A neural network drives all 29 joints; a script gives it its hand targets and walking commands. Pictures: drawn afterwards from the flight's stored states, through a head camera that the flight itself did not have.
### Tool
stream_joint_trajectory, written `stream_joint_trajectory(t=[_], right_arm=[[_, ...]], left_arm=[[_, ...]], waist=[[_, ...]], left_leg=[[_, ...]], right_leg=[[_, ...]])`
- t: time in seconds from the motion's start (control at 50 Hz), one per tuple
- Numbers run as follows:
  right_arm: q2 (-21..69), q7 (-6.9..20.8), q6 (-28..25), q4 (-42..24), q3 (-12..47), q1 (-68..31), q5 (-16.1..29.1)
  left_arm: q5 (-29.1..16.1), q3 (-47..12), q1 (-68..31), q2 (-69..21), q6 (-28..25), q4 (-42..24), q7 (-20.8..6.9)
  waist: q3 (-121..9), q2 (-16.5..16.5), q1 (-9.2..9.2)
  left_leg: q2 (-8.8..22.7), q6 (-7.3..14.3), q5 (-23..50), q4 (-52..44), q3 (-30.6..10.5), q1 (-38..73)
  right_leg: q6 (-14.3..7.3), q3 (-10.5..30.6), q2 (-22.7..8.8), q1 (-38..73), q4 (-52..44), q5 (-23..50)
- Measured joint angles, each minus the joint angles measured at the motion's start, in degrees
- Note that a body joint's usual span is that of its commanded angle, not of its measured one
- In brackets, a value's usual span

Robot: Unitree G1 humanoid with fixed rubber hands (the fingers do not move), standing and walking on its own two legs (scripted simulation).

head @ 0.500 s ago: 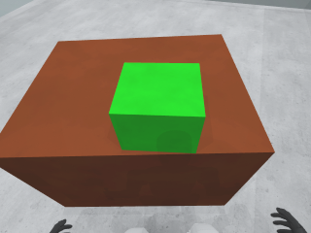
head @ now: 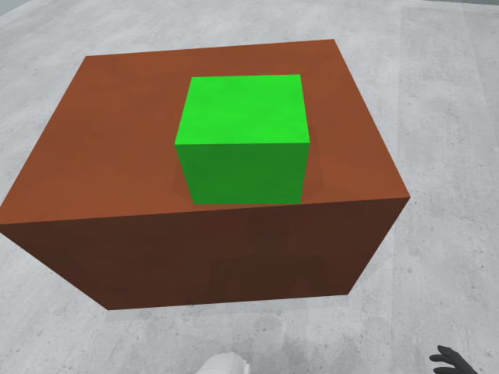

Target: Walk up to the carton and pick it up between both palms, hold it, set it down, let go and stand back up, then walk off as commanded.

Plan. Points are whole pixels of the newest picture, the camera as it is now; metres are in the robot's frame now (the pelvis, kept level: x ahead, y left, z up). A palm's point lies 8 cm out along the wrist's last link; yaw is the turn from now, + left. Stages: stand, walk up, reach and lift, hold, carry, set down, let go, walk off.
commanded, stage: walk off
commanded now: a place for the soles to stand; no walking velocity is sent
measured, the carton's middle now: (245, 140) +0.59 +0.02 +0.00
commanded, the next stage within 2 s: none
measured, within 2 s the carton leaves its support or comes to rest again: neither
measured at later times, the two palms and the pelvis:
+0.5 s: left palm out of the picture -0.07 +0.34 -0.10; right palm out of the picture -0.03 -0.30 -0.09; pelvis -0.12 +0.01 +0.00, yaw +0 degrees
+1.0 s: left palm out of the picture -0.20 +0.34 -0.11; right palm out of the picture -0.17 -0.29 -0.08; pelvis -0.25 +0.01 +0.00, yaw +2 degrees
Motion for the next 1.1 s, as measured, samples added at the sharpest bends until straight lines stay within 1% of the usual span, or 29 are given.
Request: stream_joint_trajectory(t=[0.02, 0.06, 0.12, 0.16, 0.18, 0.2, 0.24, 0.28, 0.32, 0.38, 0.44, 0.48, 0.52, 0.54, 0.58, 0.62, 0.66, 0.72, 0.76, 0.78, 0.8, 0.82, 0.86, 0.9, 0.94, 1.02, 1.06, 1.08, 1.1], right_arm=[[0.1, 0.1, 0.2, 0.1, 0.3, 0.2, 0.0], [0.2, 0.3, 0.5, 0.1, 0.9, 0.8, 0.1], [0.0, 0.5, 0.3, -0.5, 1.5, 2.0, 0.4], [-0.6, 0.5, -0.4, -1.2, 1.6, 2.8, 0.7], [-0.4, 0.5, -0.8, -1.1, 1.5, 2.7, 0.7], [0.2, 0.5, -1.0, -0.7, 1.5, 2.3, 0.7], [1.4, 0.7, -1.3, -0.3, 1.7, 2.1, 0.4], [2.3, 0.6, -1.1, -0.1, 1.7, 1.9, 0.0], [2.7, 0.3, -0.9, 0.1, 1.6, 1.5, -0.3], [2.5, 0.1, -0.7, 0.4, 1.5, 0.7, -0.5], [1.6, 0.1, -0.8, 0.5, 1.3, 0.0, -0.2], [0.7, 0.3, -1.0, 0.4, 1.1, -0.6, 0.1], [-0.8, 0.6, -1.0, 0.7, 0.9, -1.9, 0.6], [-1.4, 0.6, -0.8, 0.8, 0.7, -2.6, 0.9], [-1.9, 0.3, 0.0, 0.4, -0.1, -3.0, 0.9], [-1.9, 0.3, 0.6, -0.3, -0.5, -2.6, 0.8], [-1.3, 0.4, 0.9, -1.0, -0.4, -1.7, 0.8], [-0.4, 0.6, 0.8, -1.6, 0.2, 0.3, 0.8], [0.1, 0.7, 0.4, -2.0, 0.6, 1.9, 1.1], [0.1, 0.7, 0.1, -2.2, 0.7, 2.6, 1.3], [-0.2, 0.7, -0.3, -2.5, 0.8, 3.3, 1.4], [0.2, 0.8, -0.5, -1.9, 0.8, 3.1, 1.2], [1.6, 0.9, -0.7, 0.0, 1.2, 2.6, 1.0], [2.9, 0.6, -0.5, 1.6, 1.0, 2.5, 0.7], [3.6, 0.4, 0.0, 2.3, 0.6, 2.2, 0.1], [3.3, -0.1, -0.2, 2.9, 0.4, 0.8, -0.1], [2.7, -0.2, -0.5, 2.7, 0.4, 0.0, 0.2], [2.2, -0.1, -0.6, 2.4, 0.4, -0.3, 0.4], [1.6, -0.1, -0.7, 1.9, 0.4, -0.6, 0.6]], left_arm=[[0.0, -0.1, 0.2, -0.1, 0.2, -0.1, 0.3], [0.0, -0.3, 0.0, -0.1, 0.6, -0.5, 0.6], [0.1, -0.6, -1.5, 0.4, 1.0, -2.0, 0.8], [0.0, -0.6, -3.3, 1.0, 1.1, -3.5, 0.6], [0.0, -0.3, -4.4, 1.7, 1.0, -3.9, 0.6], [0.0, 0.4, -5.6, 2.2, 1.0, -3.8, 0.8], [0.1, 1.3, -7.5, 2.8, 1.0, -2.9, 0.9], [0.3, 1.8, -8.4, 3.2, 0.8, -1.9, 0.3], [0.4, 1.9, -8.4, 3.4, 0.5, -0.9, -0.4], [0.6, 1.9, -7.3, 3.4, 0.4, 0.1, -1.0], [0.5, 2.0, -5.9, 3.2, 0.1, 0.6, -1.1], [0.4, 2.0, -4.9, 3.3, -0.5, 0.7, -0.9], [0.0, 2.0, -4.4, 2.9, -1.0, 1.0, -0.5], [-0.2, 1.7, -4.2, 2.8, -1.0, 1.0, -0.4], [-0.4, 1.4, -3.9, 2.3, -0.3, 1.0, -0.1], [-0.6, 1.3, -3.9, 1.6, 0.6, 0.7, 0.4], [-0.7, 1.0, -4.4, 1.0, 1.1, 0.3, 0.8], [-0.8, 0.4, -5.3, 0.7, 1.3, -1.1, 1.1], [-0.8, 0.0, -5.9, 0.9, 1.3, -2.5, 1.0], [-0.9, -0.2, -6.3, 1.1, 1.3, -3.2, 0.9], [-1.0, -0.3, -6.7, 1.4, 1.3, -3.9, 0.7], [-1.1, 0.0, -7.3, 1.8, 1.1, -3.8, 0.7], [-0.9, 1.1, -7.9, 2.6, 1.3, -2.4, 0.3], [-0.9, 1.8, -7.8, 3.4, 1.3, -0.7, -0.6], [-0.6, 2.2, -7.2, 3.9, 1.4, 0.8, -1.5], [-0.7, 2.9, -5.3, 4.8, 1.8, 2.3, -2.3], [-1.1, 3.2, -4.5, 5.4, 1.4, 2.4, -2.1], [-1.3, 3.3, -4.1, 5.7, 1.0, 2.3, -1.9], [-1.4, 3.3, -3.5, 6.1, 0.5, 2.0, -1.7]], waist=[[-0.9, -0.4, 0.14], [-2.6, -1.4, 0.17], [-4.2, -2.5, -0.28], [-4.3, -2.5, -0.63], [-3.5, -3.5, -0.64], [-2.4, -4.9, -0.5], [-0.3, -5.9, -0.43], [1.1, -5.6, -0.84], [1.8, -4.9, -1.07], [1.8, -3.9, -0.82], [1.8, -3.1, -0.21], [1.8, -3.1, 0.46], [2.7, -1.6, 1.01], [3.0, -0.8, 0.89], [2.9, -0.1, 0.86], [2.1, 0.0, 1.04], [0.9, -0.8, 1.0], [-1.1, -2.6, 0.76], [-2.0, -3.9, 0.49], [-2.2, -4.3, 0.28], [-2.1, -4.4, 0.06], [-0.9, -5.5, 0.05], [1.3, -6.9, -0.07], [2.2, -7.0, -0.18], [2.4, -6.2, 0.1], [1.9, -4.5, 1.1], [1.9, -4.0, 1.83], [1.9, -3.8, 2.21], [1.9, -4.1, 2.63]], left_leg=[[-0.5, -0.3, -0.7, 2.5, 0.2, 0.8], [-0.8, -0.9, -1.8, 2.9, 0.7, 3.6], [0.0, -0.5, -2.3, -6.7, 0.7, 9.2], [1.1, 0.3, 2.0, -19.5, -0.1, 13.6], [0.3, 2.1, 1.3, -22.0, 0.1, 14.2], [-0.7, 2.9, 1.2, -21.5, 0.7, 13.8], [-1.0, 3.3, 2.5, -21.7, 0.9, 13.7], [-0.3, 2.9, 4.8, -23.5, 0.3, 13.9], [0.5, 2.6, 6.9, -25.4, -0.2, 13.6], [1.1, 2.3, 9.0, -26.9, -0.3, 12.3], [1.2, 2.1, 10.0, -26.5, -0.2, 10.4], [0.7, 1.8, 10.3, -25.4, 0.2, 8.8], [1.6, 1.3, 9.9, -22.8, 0.1, 7.0], [1.7, 0.9, 6.4, -18.9, -0.7, 5.8], [0.6, 0.2, -0.3, -7.2, -2.0, 3.3], [-0.3, -0.5, -2.7, 1.8, -2.5, 2.4], [-0.6, -1.0, -3.6, 5.2, -2.5, 3.1], [-0.1, -1.0, -4.9, 1.4, -2.5, 6.6], [0.8, 0.0, -5.9, -7.8, -2.7, 10.4], [1.4, 0.6, -4.8, -14.7, -2.9, 12.8], [1.9, 1.3, -1.0, -21.7, -3.4, 14.9], [1.2, 1.3, 2.1, -22.2, -3.0, 14.8], [0.7, 0.6, 2.6, -20.6, -2.4, 14.9], [1.3, 0.0, 3.1, -21.6, -2.9, 15.3], [2.3, -0.5, 4.5, -23.0, -3.4, 15.1], [3.7, -1.4, 7.0, -25.0, -3.6, 13.0], [4.1, -2.0, 7.7, -25.0, -3.8, 11.6], [4.2, -2.4, 7.8, -24.5, -3.8, 10.7], [4.0, -2.8, 7.7, -23.5, -3.6, 9.7]], right_leg=[[0.1, 0.3, -0.3, -0.3, -0.2, 0.4], [0.4, 0.8, -1.0, -1.3, -0.2, 1.2], [1.3, 0.7, -1.9, -4.0, 1.0, 1.9], [2.0, 0.1, -2.0, -7.1, 3.7, 1.7], [2.0, 0.5, -2.7, -9.0, 6.3, 1.1], [2.1, 1.6, -3.1, -10.6, 9.9, -2.3], [2.8, 3.2, -1.3, -13.0, 18.1, -7.1], [3.0, 3.5, 0.8, -14.0, 22.3, -8.0], [2.8, 2.3, 1.7, -13.7, 21.2, -6.7], [2.2, 0.4, 1.4, -11.3, 15.0, -4.2], [1.3, 0.0, 0.7, -7.2, 7.5, -2.3], [0.3, 0.3, -0.3, -3.7, 1.5, 2.3], [0.0, 0.3, 0.5, -2.9, -0.8, 2.5], [-0.2, -0.2, 1.0, -3.3, -0.2, 2.7], [-0.7, -0.6, 1.1, -3.8, 0.8, 3.1], [-0.9, -0.6, 0.9, -4.1, 0.7, 3.8], [-0.8, -0.6, 0.4, -4.8, 0.3, 4.8], [-0.3, -0.7, -0.9, -6.5, -0.2, 6.3], [0.2, -0.8, -1.6, -8.2, 0.1, 7.2], [0.6, -0.9, -1.9, -9.4, 0.9, 7.5], [0.9, -1.0, -2.1, -11.1, 2.8, 7.3], [1.2, 0.0, -2.4, -12.8, 6.7, 3.4], [2.3, 2.8, -0.8, -15.2, 18.2, -4.3], [2.8, 4.0, 1.3, -15.8, 26.9, -6.4], [3.0, 3.5, 2.1, -14.8, 28.8, -6.8], [2.5, 1.1, 1.0, -10.1, 21.0, -5.2], [1.5, 0.4, 0.1, -6.2, 13.2, -4.6], [0.9, 0.3, -0.5, -3.8, 7.8, -2.9], [0.6, 0.5, -1.2, -1.4, 2.3, 1.0]])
